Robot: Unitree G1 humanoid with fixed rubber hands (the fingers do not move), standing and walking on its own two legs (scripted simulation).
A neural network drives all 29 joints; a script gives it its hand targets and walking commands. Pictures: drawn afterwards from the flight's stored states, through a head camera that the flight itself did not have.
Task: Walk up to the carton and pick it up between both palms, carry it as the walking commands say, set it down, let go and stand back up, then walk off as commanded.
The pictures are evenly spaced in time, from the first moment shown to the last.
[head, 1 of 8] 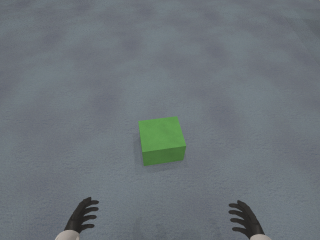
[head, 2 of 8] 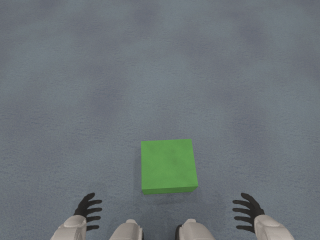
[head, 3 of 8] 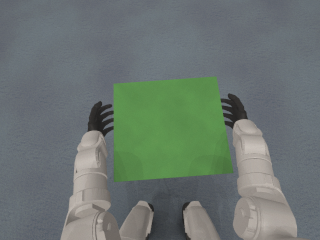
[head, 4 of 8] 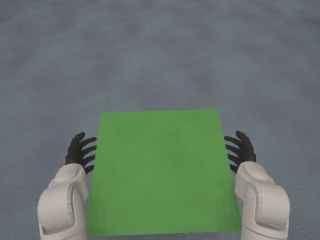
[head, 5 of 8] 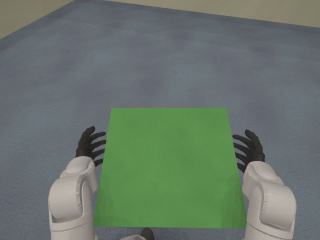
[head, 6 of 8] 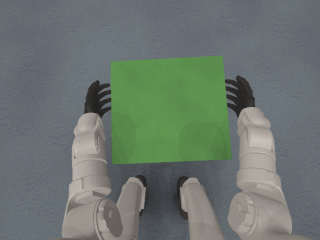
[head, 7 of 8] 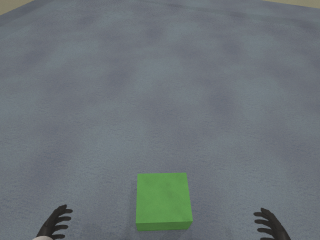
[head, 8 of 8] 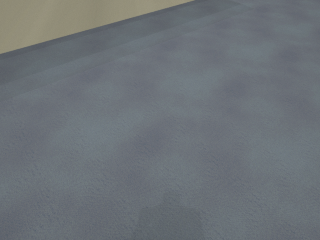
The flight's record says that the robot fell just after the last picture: no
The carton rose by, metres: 0.71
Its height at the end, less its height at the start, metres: +0.00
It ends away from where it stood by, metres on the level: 3.70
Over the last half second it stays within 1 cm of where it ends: yes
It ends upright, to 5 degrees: yes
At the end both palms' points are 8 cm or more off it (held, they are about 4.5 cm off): yes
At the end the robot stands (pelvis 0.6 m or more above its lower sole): yes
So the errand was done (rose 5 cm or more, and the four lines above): yes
